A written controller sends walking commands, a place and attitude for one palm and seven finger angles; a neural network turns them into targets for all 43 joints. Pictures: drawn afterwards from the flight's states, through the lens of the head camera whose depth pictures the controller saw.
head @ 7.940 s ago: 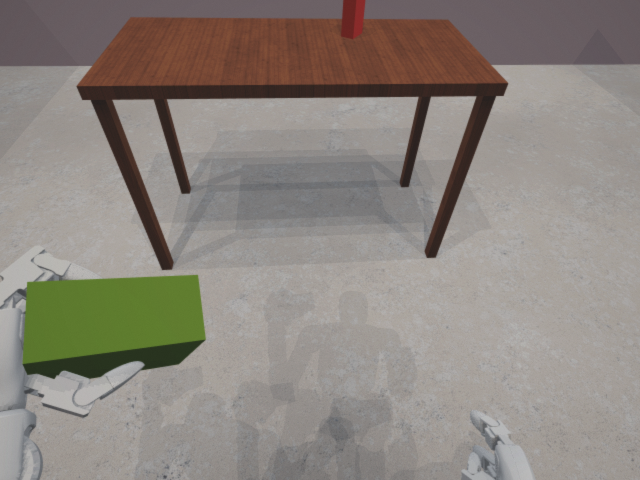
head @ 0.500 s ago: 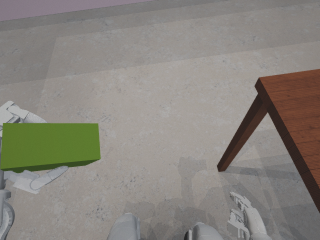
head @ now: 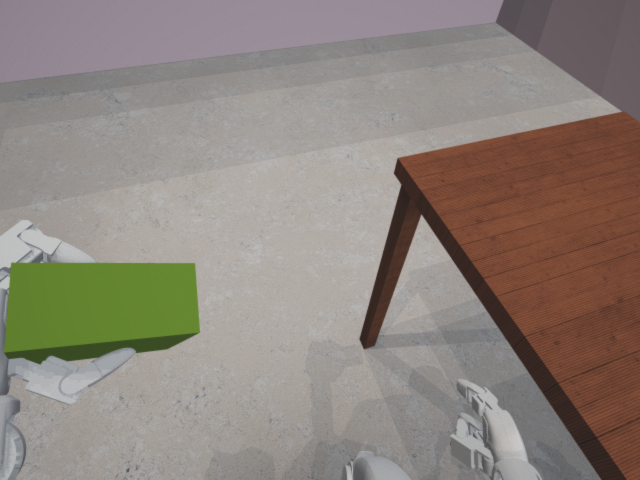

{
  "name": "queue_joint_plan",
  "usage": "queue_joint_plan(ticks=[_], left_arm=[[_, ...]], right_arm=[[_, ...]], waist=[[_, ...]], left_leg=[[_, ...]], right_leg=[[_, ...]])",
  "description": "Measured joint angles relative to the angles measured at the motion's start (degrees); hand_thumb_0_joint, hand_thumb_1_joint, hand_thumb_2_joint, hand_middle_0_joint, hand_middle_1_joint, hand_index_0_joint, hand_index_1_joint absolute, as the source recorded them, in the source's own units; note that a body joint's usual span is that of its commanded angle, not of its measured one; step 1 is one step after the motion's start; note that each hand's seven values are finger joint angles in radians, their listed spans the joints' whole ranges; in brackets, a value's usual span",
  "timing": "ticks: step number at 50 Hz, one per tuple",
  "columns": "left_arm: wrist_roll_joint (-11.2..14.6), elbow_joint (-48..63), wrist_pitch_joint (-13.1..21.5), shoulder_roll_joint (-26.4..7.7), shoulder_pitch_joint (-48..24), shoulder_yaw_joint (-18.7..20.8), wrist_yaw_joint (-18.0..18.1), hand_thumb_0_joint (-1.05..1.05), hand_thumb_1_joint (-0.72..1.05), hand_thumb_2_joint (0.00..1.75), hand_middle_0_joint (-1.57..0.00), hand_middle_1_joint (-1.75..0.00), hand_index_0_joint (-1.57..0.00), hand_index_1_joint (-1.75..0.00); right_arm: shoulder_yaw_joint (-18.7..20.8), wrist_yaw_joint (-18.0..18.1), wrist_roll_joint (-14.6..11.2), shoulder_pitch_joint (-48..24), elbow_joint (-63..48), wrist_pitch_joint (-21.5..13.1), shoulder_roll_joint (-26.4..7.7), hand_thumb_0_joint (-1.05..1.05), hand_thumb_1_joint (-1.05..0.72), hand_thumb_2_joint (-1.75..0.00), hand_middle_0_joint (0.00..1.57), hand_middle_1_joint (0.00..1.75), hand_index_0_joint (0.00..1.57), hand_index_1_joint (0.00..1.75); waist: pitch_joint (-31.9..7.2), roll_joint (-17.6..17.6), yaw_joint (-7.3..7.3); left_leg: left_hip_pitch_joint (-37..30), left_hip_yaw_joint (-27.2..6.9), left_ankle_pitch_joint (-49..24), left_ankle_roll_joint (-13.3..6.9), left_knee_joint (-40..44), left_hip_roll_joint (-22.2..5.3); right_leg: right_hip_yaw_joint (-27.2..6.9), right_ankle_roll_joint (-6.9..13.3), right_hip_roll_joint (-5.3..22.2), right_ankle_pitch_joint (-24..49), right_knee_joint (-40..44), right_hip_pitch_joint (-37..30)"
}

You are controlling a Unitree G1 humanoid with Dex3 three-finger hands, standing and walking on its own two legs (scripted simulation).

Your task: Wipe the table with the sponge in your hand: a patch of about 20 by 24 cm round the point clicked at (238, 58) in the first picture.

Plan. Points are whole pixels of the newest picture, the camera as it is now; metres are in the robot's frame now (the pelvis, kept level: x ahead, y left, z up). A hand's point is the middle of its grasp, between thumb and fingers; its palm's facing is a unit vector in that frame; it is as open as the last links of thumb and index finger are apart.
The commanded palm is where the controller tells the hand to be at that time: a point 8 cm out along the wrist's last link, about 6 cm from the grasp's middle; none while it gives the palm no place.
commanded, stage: turn to face it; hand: left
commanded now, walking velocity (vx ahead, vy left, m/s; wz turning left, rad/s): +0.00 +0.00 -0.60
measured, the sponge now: (132, 313) +0.22 +0.21 +0.14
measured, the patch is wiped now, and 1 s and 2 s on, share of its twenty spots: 0.00 0.00 0.00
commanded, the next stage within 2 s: none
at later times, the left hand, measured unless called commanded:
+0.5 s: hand (259, 303) +0.23 +0.09 +0.19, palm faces +0.04 -0.79 -0.61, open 10.4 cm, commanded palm +0.19 +0.16 +0.19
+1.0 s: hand (430, 381) +0.19 -0.05 +0.18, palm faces -0.23 -0.81 -0.53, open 10.5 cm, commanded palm +0.16 +0.04 +0.19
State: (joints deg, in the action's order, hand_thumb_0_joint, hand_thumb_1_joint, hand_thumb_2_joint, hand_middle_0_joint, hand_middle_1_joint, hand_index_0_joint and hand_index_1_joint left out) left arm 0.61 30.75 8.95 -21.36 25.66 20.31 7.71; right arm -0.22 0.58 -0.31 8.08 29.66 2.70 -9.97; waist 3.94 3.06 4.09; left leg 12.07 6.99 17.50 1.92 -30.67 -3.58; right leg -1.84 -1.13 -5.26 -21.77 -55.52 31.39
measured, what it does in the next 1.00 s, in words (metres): walks backwards, turning right: right foot, then left foot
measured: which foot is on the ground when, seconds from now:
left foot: down 0.00-0.22, up 0.24-0.54, down 0.56-0.92, up 0.94-1.00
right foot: up 0.00-0.18, down 0.20-0.58, up 0.60-0.88, down 0.90-1.00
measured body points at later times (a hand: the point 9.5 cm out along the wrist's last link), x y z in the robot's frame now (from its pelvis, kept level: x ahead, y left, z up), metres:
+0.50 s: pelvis -0.05 -0.06 +0.00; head +0.02 -0.09 +0.44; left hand +0.22 +0.13 +0.22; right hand +0.04 -0.30 -0.12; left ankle -0.01 +0.06 -0.71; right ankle -0.03 -0.16 -0.73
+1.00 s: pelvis -0.14 -0.08 -0.01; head -0.10 -0.14 +0.44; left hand +0.19 -0.01 +0.21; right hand -0.12 -0.36 -0.12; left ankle -0.05 +0.05 -0.68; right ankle -0.18 -0.17 -0.73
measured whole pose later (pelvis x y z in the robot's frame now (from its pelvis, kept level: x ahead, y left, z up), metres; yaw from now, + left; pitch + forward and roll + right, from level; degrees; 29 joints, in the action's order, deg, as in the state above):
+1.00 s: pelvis -0.14 -0.08 -0.01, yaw -37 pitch +0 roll +0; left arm 2.6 33.9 10.2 -24.5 25.6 22.4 7.6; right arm -1.5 -1.5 -1.3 8.0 29.5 0.2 -11.3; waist 10.0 -3.2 -0.4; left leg 25.4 5.7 29.7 5.5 -57.1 -10.6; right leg 5.4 2.6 0.1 -18.3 -37.4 18.4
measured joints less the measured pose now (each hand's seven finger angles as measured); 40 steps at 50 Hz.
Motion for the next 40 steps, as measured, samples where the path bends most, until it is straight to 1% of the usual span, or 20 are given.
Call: queue_joint_plan(ticks=[1, 3, 5, 8, 9, 10, 11, 12, 14, 17, 20, 24, 27, 29, 30, 32, 34, 35, 38, 40], left_arm=[[0.0, -0.2, 0.1, 0.0, -0.1, 0.1, 0.0, -0.01, -0.53, 1.00, -0.69, -1.36, -0.71, -1.35], [0.3, -0.6, 0.2, 0.6, -0.5, 0.0, 0.1, -0.01, -0.53, 1.00, -0.69, -1.36, -0.71, -1.35], [0.5, -0.7, 0.2, 1.0, -1.2, -0.1, 0.5, -0.01, -0.53, 1.00, -0.69, -1.36, -0.71, -1.35], [0.7, -1.2, 0.4, 0.1, -3.1, 0.2, 0.6, -0.01, -0.53, 1.00, -0.69, -1.36, -0.71, -1.35], [0.7, -1.3, 0.4, -0.6, -3.8, 0.4, 0.6, -0.01, -0.53, 1.00, -0.69, -1.36, -0.71, -1.35], [0.6, -1.3, 0.4, -1.2, -4.5, 0.6, 0.6, -0.01, -0.53, 1.00, -0.69, -1.36, -0.71, -1.35], [0.4, -1.4, 0.6, -0.9, -5.5, 0.4, 0.5, -0.01, -0.53, 1.00, -0.69, -1.36, -0.71, -1.35], [0.3, -1.3, 0.8, -0.7, -6.0, 0.2, 0.4, -0.01, -0.53, 1.00, -0.69, -1.36, -0.71, -1.35], [0.8, -0.3, 1.1, -0.9, -5.5, -0.1, 0.1, -0.01, -0.53, 1.00, -0.69, -1.36, -0.71, -1.35], [2.1, 3.5, 1.5, -2.3, 0.5, 1.4, -0.4, -0.01, -0.53, 1.00, -0.69, -1.36, -0.71, -1.35], [2.8, 7.5, 2.0, -4.3, 6.6, 3.7, -0.5, -0.01, -0.53, 0.99, -0.69, -1.36, -0.71, -1.35], [2.6, 9.8, 2.6, -6.2, 9.1, 6.3, -0.1, -0.01, -0.53, 0.99, -0.69, -1.36, -0.71, -1.35], [2.3, 8.3, 2.0, -5.6, 7.7, 6.4, 0.3, -0.01, -0.53, 0.99, -0.69, -1.36, -0.71, -1.35], [2.1, 5.9, 1.2, -4.9, 5.5, 5.9, 0.4, -0.01, -0.53, 0.99, -0.69, -1.36, -0.71, -1.35], [1.9, 4.3, 0.8, -4.1, 4.2, 5.6, 0.4, -0.01, -0.53, 0.99, -0.69, -1.36, -0.71, -1.35], [1.0, 0.9, 0.1, -2.1, 2.2, 4.6, 0.5, -0.01, -0.53, 1.00, -0.69, -1.36, -0.71, -1.35], [0.4, -1.7, -1.1, -0.1, 0.4, 3.0, 0.6, -0.01, -0.53, 1.00, -0.69, -1.36, -0.71, -1.35], [0.3, -2.2, -1.7, 0.9, -0.5, 2.0, 0.7, -0.01, -0.53, 1.00, -0.69, -1.36, -0.71, -1.35], [0.4, -1.5, -2.4, 2.9, -2.0, -1.1, 0.9, -0.01, -0.53, 1.00, -0.69, -1.36, -0.71, -1.35], [0.5, 0.0, -2.2, 2.5, -2.4, -2.2, 0.7, -0.01, -0.53, 1.00, -0.69, -1.36, -0.71, -1.35]], right_arm=[[-0.1, -0.2, -0.1, 0.4, -0.1, -0.5, 0.5, 0.01, -0.91, -0.90, 0.20, 0.30, 0.21, 0.30], [-0.6, -0.7, -0.6, 1.0, -0.2, -1.5, 1.0, 0.01, -0.90, -0.90, 0.20, 0.30, 0.21, 0.30], [-1.1, -1.1, -0.9, 1.6, -0.3, -2.6, 1.2, 0.01, -0.90, -0.90, 0.20, 0.30, 0.21, 0.30], [-1.8, -1.6, -0.9, 2.3, -0.5, -4.1, 1.6, 0.01, -0.90, -0.90, 0.20, 0.30, 0.21, 0.30], [-1.9, -1.7, -0.9, 2.6, -0.6, -4.5, 1.7, 0.01, -0.90, -0.90, 0.21, 0.30, 0.21, 0.30], [-1.9, -1.8, -1.0, 2.7, -0.7, -4.8, 1.5, 0.01, -0.90, -0.90, 0.21, 0.30, 0.21, 0.30], [-1.7, -1.8, -1.1, 2.3, -0.3, -4.9, 0.8, 0.01, -0.90, -0.90, 0.21, 0.30, 0.21, 0.30], [-1.4, -1.7, -1.1, 1.5, 0.4, -4.6, 0.0, 0.01, -0.90, -0.90, 0.21, 0.30, 0.21, 0.30], [-2.7, -2.9, -0.3, 0.0, 1.5, -3.6, -1.6, 0.01, -0.90, -0.90, 0.20, 0.30, 0.24, 0.30], [-3.9, -3.6, 0.1, -1.5, 1.5, -1.4, -1.5, 0.01, -0.91, -0.90, 0.20, 0.30, 0.28, 0.30], [-3.4, -3.3, 0.2, -1.5, 1.2, 0.3, -0.6, 0.01, -0.91, -0.90, 0.20, 0.30, 0.29, 0.30], [-2.6, -2.9, 0.2, -0.7, 1.7, 1.7, -0.7, 0.01, -0.91, -0.90, 0.20, 0.30, 0.29, 0.30], [-2.4, -2.6, -0.2, -0.3, 2.2, 2.5, -1.3, 0.01, -0.91, -0.90, 0.20, 0.30, 0.28, 0.30], [-2.1, -2.0, -0.4, -0.2, 2.7, 2.8, -0.8, 0.01, -0.91, -0.90, 0.20, 0.30, 0.28, 0.30], [-1.9, -1.5, -0.4, -0.1, 2.6, 2.8, -0.4, 0.01, -0.91, -0.90, 0.20, 0.30, 0.27, 0.30], [-1.7, -0.9, -0.1, 0.0, 2.2, 2.4, 0.0, 0.01, -0.91, -0.90, 0.20, 0.30, 0.27, 0.30], [-1.6, -0.7, -0.1, 0.4, 1.9, 1.6, 0.4, 0.01, -0.91, -0.90, 0.20, 0.30, 0.26, 0.30], [-1.5, -0.8, -0.3, 0.6, 1.7, 1.1, 0.6, 0.01, -0.91, -0.90, 0.20, 0.30, 0.25, 0.30], [-1.8, -1.5, -0.7, 1.0, 1.0, -0.5, 0.9, 0.01, -0.91, -0.90, 0.20, 0.30, 0.25, 0.31], [-2.2, -1.7, -0.7, 1.2, 0.2, -1.8, 1.3, 0.01, -0.91, -0.90, 0.20, 0.30, 0.25, 0.31]], waist=[[0.0, -0.7, 0.11], [0.2, -2.7, 0.67], [0.7, -4.5, 1.09], [2.2, -5.9, 0.70], [2.7, -5.9, 0.30], [3.2, -6.1, -0.22], [4.5, -7.3, -1.19], [5.7, -7.7, -2.31], [7.2, -6.6, -3.75], [7.9, -4.8, -5.25], [7.4, -3.8, -5.65], [5.3, -3.4, -4.09], [3.1, -3.6, -3.05], [2.5, -2.0, -2.17], [2.3, -1.1, -1.37], [2.0, -1.4, -0.61], [1.7, -2.6, -0.55], [1.7, -3.1, -0.27], [2.0, -4.1, 0.35], [2.4, -4.3, 0.12]], left_leg=[[-0.2, 0.3, 0.4, 0.3, -0.3, -1.0], [-0.6, 1.3, 0.8, 1.1, -0.7, -3.5], [-0.6, 2.6, 0.9, 2.1, -1.2, -5.9], [0.5, 3.9, 1.6, 3.8, -3.6, -9.2], [1.3, 4.1, 2.2, 4.5, -5.2, -10.1], [2.5, 4.1, 3.0, 5.1, -7.4, -11.2], [4.1, 2.7, 3.5, 4.4, -10.5, -12.5], [6.4, 0.2, 7.3, 4.0, -15.4, -11.8], [11.2, -3.6, 12.8, 3.7, -27.0, -7.6], [15.5, -4.7, 12.9, 3.7, -35.4, -3.1], [15.9, -3.7, 10.8, 3.8, -30.2, -1.0], [12.6, -3.1, 7.9, 3.3, -17.1, 0.8], [7.3, -2.5, 3.6, 2.5, -5.6, 1.4], [4.8, -0.7, -2.0, -0.1, -1.2, 2.2], [4.3, 0.6, -2.3, -1.3, -1.1, 2.4], [3.6, 2.1, -1.4, -2.3, -1.8, 1.2], [2.9, 2.5, -1.0, -2.2, -2.0, -0.6], [2.5, 2.8, -1.1, -1.9, -1.9, -1.6], [1.9, 4.3, -1.6, -0.8, -1.7, -4.8], [2.1, 5.4, -1.9, 0.1, -1.9, -6.7]], right_leg=[[1.2, -0.7, 1.0, -1.2, -4.0, 0.3], [3.5, -1.5, 3.5, -2.7, -4.4, -1.2], [4.7, -2.2, 5.6, -3.5, 1.0, -4.3], [5.8, -2.6, 7.2, -1.3, 11.4, -10.0], [6.2, -2.4, 7.4, 1.1, 15.4, -12.2], [6.5, -1.3, 7.1, 4.0, 18.7, -13.8], [7.2, 0.4, 5.8, 4.4, 18.4, -13.7], [7.3, 1.7, 5.3, 3.8, 17.2, -12.9], [6.1, 3.1, 5.2, 3.4, 16.5, -11.3], [3.2, 3.5, 4.5, 5.9, 19.0, -10.4], [1.0, 3.9, 3.4, 8.6, 22.2, -10.2], [-1.5, 3.8, 2.0, 10.6, 23.9, -9.4], [-2.9, 3.2, 0.9, 10.9, 23.2, -8.5], [-4.4, 2.6, 1.2, 9.7, 20.7, -7.6], [-4.9, 1.9, 1.5, 5.2, 17.3, -6.5], [-2.2, 0.2, 1.9, -2.2, 5.0, -3.2], [0.7, -0.9, 3.1, -4.1, -4.5, -1.7], [1.9, -1.4, 4.0, -4.4, -6.5, -1.8], [4.8, -2.3, 6.6, -4.3, -3.4, -4.4], [6.0, -2.7, 7.7, -4.6, 1.9, -7.0]])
